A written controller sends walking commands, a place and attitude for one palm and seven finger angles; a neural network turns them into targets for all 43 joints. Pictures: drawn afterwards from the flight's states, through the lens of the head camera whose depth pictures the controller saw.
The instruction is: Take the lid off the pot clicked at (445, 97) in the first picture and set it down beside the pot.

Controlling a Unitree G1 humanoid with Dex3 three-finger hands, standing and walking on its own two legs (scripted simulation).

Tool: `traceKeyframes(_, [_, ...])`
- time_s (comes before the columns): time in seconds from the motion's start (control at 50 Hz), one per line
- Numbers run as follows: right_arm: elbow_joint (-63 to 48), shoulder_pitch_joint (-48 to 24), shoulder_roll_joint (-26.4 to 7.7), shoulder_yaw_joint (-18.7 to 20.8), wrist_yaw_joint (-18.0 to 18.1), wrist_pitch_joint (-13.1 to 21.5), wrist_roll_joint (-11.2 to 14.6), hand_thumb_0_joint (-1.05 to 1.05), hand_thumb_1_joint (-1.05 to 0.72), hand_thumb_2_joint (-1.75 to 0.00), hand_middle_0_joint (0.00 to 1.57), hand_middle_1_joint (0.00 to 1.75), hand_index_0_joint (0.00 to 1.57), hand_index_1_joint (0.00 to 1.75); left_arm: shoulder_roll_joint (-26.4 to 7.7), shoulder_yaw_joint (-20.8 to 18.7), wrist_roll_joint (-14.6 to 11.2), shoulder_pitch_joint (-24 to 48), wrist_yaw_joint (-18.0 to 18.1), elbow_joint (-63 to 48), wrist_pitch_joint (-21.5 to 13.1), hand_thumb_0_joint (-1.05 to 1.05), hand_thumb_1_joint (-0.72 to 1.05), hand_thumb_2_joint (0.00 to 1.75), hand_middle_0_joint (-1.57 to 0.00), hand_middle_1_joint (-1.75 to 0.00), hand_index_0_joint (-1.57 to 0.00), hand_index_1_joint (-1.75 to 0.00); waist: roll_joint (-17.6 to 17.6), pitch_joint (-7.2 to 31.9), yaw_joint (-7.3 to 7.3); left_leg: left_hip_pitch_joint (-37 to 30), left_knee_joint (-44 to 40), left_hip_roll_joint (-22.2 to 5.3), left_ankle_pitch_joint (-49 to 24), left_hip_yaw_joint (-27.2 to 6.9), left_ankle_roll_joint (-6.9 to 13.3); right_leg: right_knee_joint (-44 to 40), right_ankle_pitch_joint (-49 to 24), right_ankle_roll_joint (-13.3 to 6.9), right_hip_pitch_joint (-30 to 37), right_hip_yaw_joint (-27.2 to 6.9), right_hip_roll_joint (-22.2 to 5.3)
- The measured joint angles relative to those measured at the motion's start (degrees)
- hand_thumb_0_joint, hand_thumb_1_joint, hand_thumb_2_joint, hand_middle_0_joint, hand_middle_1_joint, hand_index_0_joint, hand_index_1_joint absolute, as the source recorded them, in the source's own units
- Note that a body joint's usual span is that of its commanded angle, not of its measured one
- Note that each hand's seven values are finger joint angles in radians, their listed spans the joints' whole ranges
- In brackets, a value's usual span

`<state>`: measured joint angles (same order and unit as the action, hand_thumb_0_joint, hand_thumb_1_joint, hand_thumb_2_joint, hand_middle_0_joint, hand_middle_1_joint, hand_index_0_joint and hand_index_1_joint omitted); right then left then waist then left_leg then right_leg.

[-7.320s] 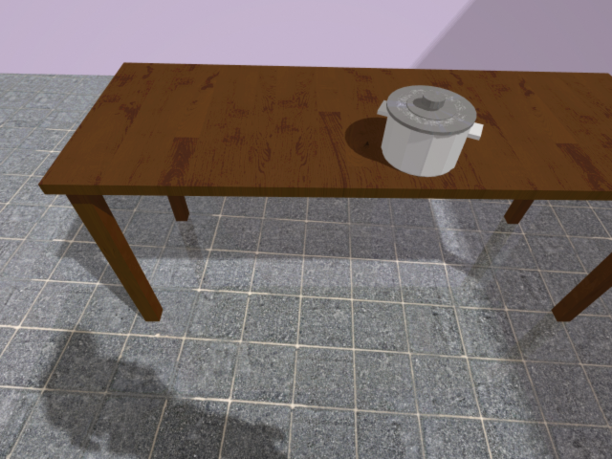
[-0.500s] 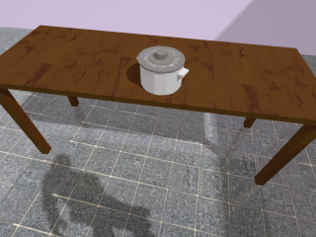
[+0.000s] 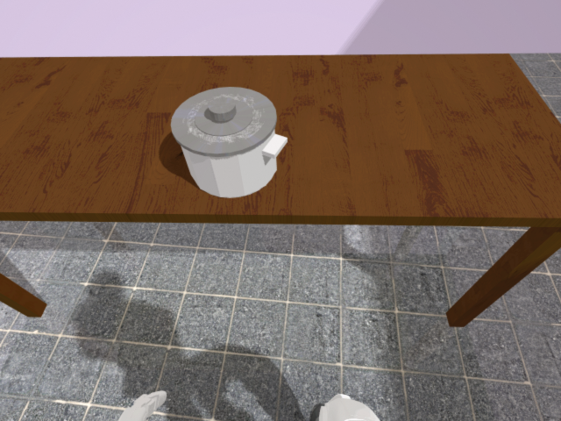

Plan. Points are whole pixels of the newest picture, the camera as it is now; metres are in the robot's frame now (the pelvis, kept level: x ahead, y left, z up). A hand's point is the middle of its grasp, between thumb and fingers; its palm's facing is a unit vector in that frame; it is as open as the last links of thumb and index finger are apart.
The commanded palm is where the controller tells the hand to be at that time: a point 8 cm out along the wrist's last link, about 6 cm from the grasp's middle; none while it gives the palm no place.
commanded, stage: take the last steps up to it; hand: left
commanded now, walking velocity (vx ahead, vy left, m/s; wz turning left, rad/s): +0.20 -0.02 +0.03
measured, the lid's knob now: (222, 109) +0.62 +0.12 +0.09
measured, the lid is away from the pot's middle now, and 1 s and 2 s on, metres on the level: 0.00 0.00 0.00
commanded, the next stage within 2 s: come to a stop and stand still in 0.18 s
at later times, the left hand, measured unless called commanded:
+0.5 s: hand out of the picture +0.10 +0.17 -0.16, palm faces +0.10 -0.98 -0.14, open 7.4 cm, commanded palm none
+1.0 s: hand out of the picture +0.14 +0.20 -0.15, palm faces +0.00 -0.97 -0.26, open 7.4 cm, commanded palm none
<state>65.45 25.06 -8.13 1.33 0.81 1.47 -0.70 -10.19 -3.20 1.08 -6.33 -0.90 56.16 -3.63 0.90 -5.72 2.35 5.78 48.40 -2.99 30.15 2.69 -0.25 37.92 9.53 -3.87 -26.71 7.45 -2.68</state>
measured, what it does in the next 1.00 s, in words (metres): walks ahead: left foot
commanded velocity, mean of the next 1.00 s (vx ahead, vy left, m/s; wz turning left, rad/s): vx -0.04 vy -0.02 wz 0.01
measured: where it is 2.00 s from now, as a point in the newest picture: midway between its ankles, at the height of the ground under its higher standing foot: outside the picture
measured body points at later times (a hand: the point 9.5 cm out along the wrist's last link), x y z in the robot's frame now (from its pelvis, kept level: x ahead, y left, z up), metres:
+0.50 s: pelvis +0.12 +0.01 +0.03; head +0.12 +0.03 +0.48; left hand +0.10 +0.22 -0.14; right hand +0.21 -0.21 -0.12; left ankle +0.14 +0.12 -0.71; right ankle +0.10 -0.09 -0.71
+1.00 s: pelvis +0.10 +0.01 +0.02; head +0.09 +0.00 +0.47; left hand +0.14 +0.25 -0.13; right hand +0.11 -0.23 -0.14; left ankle +0.14 +0.12 -0.71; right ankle +0.10 -0.09 -0.71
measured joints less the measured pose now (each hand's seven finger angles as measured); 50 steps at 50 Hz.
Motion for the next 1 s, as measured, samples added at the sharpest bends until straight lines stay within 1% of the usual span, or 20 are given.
traceKeyframes(0.02, [-0.11, -1.08, -0.41, 0.26, 0.06, -0.40, 0.21, 0.00, -0.90, -0.90, 0.20, 0.30, 0.20, 0.30, 0.38, 0.12, -0.19, 0.23, 0.26, -0.13, -0.20, 0.00, 0.91, 0.90, -0.20, -0.30, -0.20, -0.30, 0.64, -0.50, -0.08, 4.08, 9.26, 0.11, -0.21, -1.25, 0.74, 0.22, 1.35, -0.55, 1.04, 0.52, 0.55])
traceKeyframes(0.04, [-0.37, -2.25, -0.81, 0.55, 0.10, -0.64, 0.23, 0.00, -0.90, -0.90, 0.20, 0.30, 0.20, 0.30, 0.73, 0.24, -0.29, 0.14, 0.52, -0.15, -0.19, 0.00, 0.91, 0.90, -0.20, -0.30, -0.20, -0.30, 1.06, -0.62, -0.25, 7.94, 16.11, 0.09, -1.72, -1.63, 1.23, -0.60, 2.11, -0.84, 2.27, 0.83, 1.06])
traceKeyframes(0.06, [-0.85, -3.52, -1.20, 0.76, 0.08, -0.81, 0.08, 0.00, -0.90, -0.90, 0.20, 0.30, 0.20, 0.30, 1.05, 0.33, -0.34, -0.19, 0.81, -0.04, -0.07, 0.00, 0.91, 0.90, -0.20, -0.30, -0.20, -0.30, 1.30, -0.50, -0.36, 11.48, 20.41, -0.13, -3.75, -1.55, 1.46, -2.07, 2.23, -0.94, 3.56, 1.00, 1.53])
traceKeyframes(0.08, [-1.54, -4.80, -1.54, 0.95, 0.04, -0.93, -0.16, 0.00, -0.90, -0.90, 0.20, 0.30, 0.20, 0.30, 1.35, 0.44, -0.34, -0.68, 1.11, 0.22, 0.09, 0.00, 0.91, 0.90, -0.20, -0.30, -0.20, -0.30, 1.46, -0.24, -0.37, 14.58, 22.46, -0.55, -5.78, -1.30, 1.46, -3.95, 1.75, -0.75, 4.91, 1.15, 1.94])
traceKeyframes(0.1, [-2.36, -6.02, -1.80, 1.11, -0.01, -1.01, -0.39, 0.00, -0.91, -0.90, 0.20, 0.30, 0.20, 0.30, 1.65, 0.57, -0.29, -1.28, 1.37, 0.57, 0.29, 0.00, 0.91, 0.90, -0.20, -0.30, -0.20, -0.30, 1.51, 0.17, -0.39, 17.21, 22.76, -1.00, -7.32, -1.00, 1.33, -5.84, 1.16, -0.77, 6.15, 1.24, 2.31])
traceKeyframes(0.16, [-4.85, -9.10, -2.02, 1.34, -0.15, -1.05, -0.78, 0.00, -0.91, -0.90, 0.19, 0.30, 0.20, 0.30, 1.70, 0.01, -0.31, -3.18, 2.42, 1.40, 0.41, -0.01, 0.93, 0.90, -0.20, -0.30, -0.20, -0.30, 1.35, 1.79, -0.50, 22.34, 17.74, -2.20, -10.48, -0.42, 0.38, -10.82, -0.04, -1.16, 9.30, 1.53, 3.14])
traceKeyframes(0.24, [-6.75, -12.12, -1.77, 1.48, -0.41, -1.13, -0.82, 0.00, -0.91, -0.90, 0.19, 0.30, 0.20, 0.30, 1.12, 0.43, 0.04, -5.60, 2.10, 2.72, 0.61, -0.01, 0.94, 0.90, -0.20, -0.30, -0.20, -0.30, 0.96, 3.73, -1.61, 22.97, 6.05, -2.77, -13.09, 0.42, -0.76, -14.80, -0.35, -1.20, 12.41, 1.50, 3.83])
traceKeyframes(0.34, [-6.80, -14.61, -1.60, 1.06, -0.69, -0.70, -0.54, 0.00, -0.92, -0.90, 0.19, 0.30, 0.20, 0.30, 1.60, 0.99, 0.15, -8.62, 1.71, 4.49, 0.76, 0.00, 0.92, 0.90, -0.20, -0.30, -0.20, -0.30, 0.56, 4.70, -3.84, 17.81, -7.05, -1.41, -13.49, 0.48, -1.27, -16.09, 1.04, -0.44, 15.26, 1.20, 4.28])
traceKeyframes(0.38, [-6.57, -15.17, -1.27, 0.47, -0.44, -0.36, -0.36, 0.00, -0.92, -0.90, 0.19, 0.30, 0.20, 0.30, 1.94, 1.32, -0.08, -9.76, 1.91, 5.42, 1.18, 0.00, 0.92, 0.90, -0.20, -0.30, -0.20, -0.30, 0.49, 4.77, -4.46, 13.67, -14.35, -0.65, -17.11, 0.09, -1.48, -14.79, 2.48, 0.18, 15.78, 1.09, 4.44])
traceKeyframes(0.4, [-6.45, -15.23, -1.16, 0.18, -0.34, -0.13, -0.27, 0.00, -0.92, -0.90, 0.19, 0.30, 0.20, 0.30, 2.16, 1.52, -0.23, -10.33, 2.01, 5.93, 1.46, 0.00, 0.92, 0.90, -0.20, -0.30, -0.20, -0.30, 0.79, 4.92, -4.59, 11.41, -17.95, -0.64, -19.35, -0.24, -1.00, -13.60, 3.53, 0.55, 15.80, 1.25, 4.73])
traceKeyframes(0.44, [-5.70, -15.74, -0.01, -0.09, 0.29, 0.03, -0.01, 0.00, -0.92, -0.90, 0.19, 0.30, 0.20, 0.30, 1.96, 1.75, -0.49, -10.48, 2.35, 7.12, 2.33, 0.00, 0.91, 0.90, -0.20, -0.30, -0.20, -0.30, -0.97, 4.67, -4.69, 9.58, -19.71, 0.60, -17.55, 0.00, 0.50, -11.99, 4.90, 1.36, 16.10, 1.11, 3.51])
traceKeyframes(0.5, [-5.17, -16.34, 0.93, -1.03, 0.80, -0.31, 0.17, -0.01, -0.93, -0.90, 0.19, 0.30, 0.20, 0.30, 2.05, 2.23, -0.56, -10.84, 2.84, 7.95, 3.12, 0.00, 0.91, 0.90, -0.20, -0.30, -0.20, -0.30, -2.98, 4.31, -5.28, 7.70, -21.65, 1.89, -17.63, 0.83, 1.21, -12.84, 5.15, 2.18, 17.36, 0.28, 2.31])
traceKeyframes(0.56, [-5.09, -16.81, 1.15, -1.22, 1.25, -0.87, 0.46, -0.01, -0.92, -0.90, 0.20, 0.30, 0.20, 0.30, 2.44, 2.62, -0.58, -10.93, 2.86, 8.16, 3.74, 0.00, 0.91, 0.90, -0.20, -0.30, -0.20, -0.30, -3.24, 4.00, -5.20, 6.57, -23.59, 2.69, -18.38, 1.31, 1.63, -13.48, 5.39, 2.78, 17.85, -0.14, 1.57])
traceKeyframes(0.66, [-5.54, -17.30, 0.74, -0.52, 1.63, -1.62, 0.55, -0.01, -0.92, -0.90, 0.20, 0.30, 0.20, 0.30, 2.15, 2.29, -0.27, -10.39, 2.89, 7.19, 4.40, 0.00, 0.91, 0.90, -0.20, -0.30, -0.20, -0.30, -2.58, 2.84, -4.54, 6.41, -24.14, 3.34, -18.70, 2.18, 2.09, -12.02, 5.79, 3.15, 16.82, -0.99, 0.81])
traceKeyframes(0.72, [-5.56, -16.97, 0.02, 0.00, 1.75, -2.03, 0.48, -0.01, -0.92, -0.90, 0.20, 0.30, 0.20, 0.30, 1.27, 1.84, -0.03, -9.77, 2.96, 6.32, 4.80, 0.00, 0.91, 0.90, -0.20, -0.30, -0.20, -0.30, -1.94, 2.43, -4.11, 6.91, -23.56, 3.28, -18.67, 2.55, 2.10, -10.61, 6.20, 2.99, 15.82, -1.36, 0.75])
traceKeyframes(0.82, [-4.27, -15.26, -1.53, 0.37, 1.31, -2.81, 0.29, -0.01, -0.92, -0.90, 0.20, 0.30, 0.20, 0.30, -0.09, 1.53, 0.13, -9.13, 3.14, 5.68, 4.56, 0.00, 0.91, 0.90, -0.20, -0.30, -0.20, -0.30, -0.36, 3.06, -3.41, 7.56, -22.76, 2.33, -18.71, 2.36, 1.39, -10.86, 5.62, 2.24, 15.60, -1.19, 1.68])
traceKeyframes(0.84, [-4.42, -14.72, -1.91, 0.32, 0.98, -2.96, 0.39, -0.01, -0.92, -0.90, 0.20, 0.30, 0.20, 0.30, -0.19, 1.78, 0.33, -9.28, 3.54, 5.24, 4.44, 0.00, 0.91, 0.90, -0.20, -0.30, -0.20, -0.30, 0.10, 3.29, -3.32, 8.10, -22.01, 1.86, -18.55, 2.27, 1.18, -10.98, 5.40, 2.12, 15.45, -1.11, 2.11])
traceKeyframes(0.9, [-6.36, -12.51, -2.83, 0.50, 0.08, -3.04, 0.14, 0.00, -0.91, -0.90, 0.20, 0.30, 0.20, 0.30, -0.46, 2.25, 0.36, -9.91, 4.09, 3.17, 3.97, 0.00, 0.91, 0.90, -0.20, -0.30, -0.20, -0.30, 0.97, 3.63, -2.31, 10.41, -17.60, 0.75, -16.72, 1.84, 0.82, -8.74, 6.07, 1.49, 14.16, -0.77, 2.96])
traceKeyframes(0.96, [-7.17, -9.77, -3.32, 0.50, -0.43, -3.21, -0.25, 0.00, -0.91, -0.90, 0.20, 0.30, 0.20, 0.30, -0.51, 2.48, 0.20, -10.13, 3.89, 1.89, 4.01, 0.00, 0.91, 0.90, -0.20, -0.30, -0.20, -0.30, 1.16, 4.87, -1.29, 11.51, -14.77, 0.68, -15.30, 1.37, 0.93, -6.16, 7.64, 1.24, 13.38, -0.36, 2.85])
traceKeyframes(1.0, [-7.12, -8.20, -3.26, 0.31, -0.63, -3.16, -0.39, 0.00, -0.91, -0.90, 0.20, 0.30, 0.20, 0.30, -0.45, 2.60, 0.14, -9.89, 3.72, 1.23, 4.01, 0.00, 0.91, 0.90, -0.20, -0.30, -0.20, -0.30, 0.95, 5.49, -0.94, 11.77, -13.75, 0.75, -14.75, 1.33, 0.99, -4.99, 8.31, 1.33, 13.07, -0.34, 2.68])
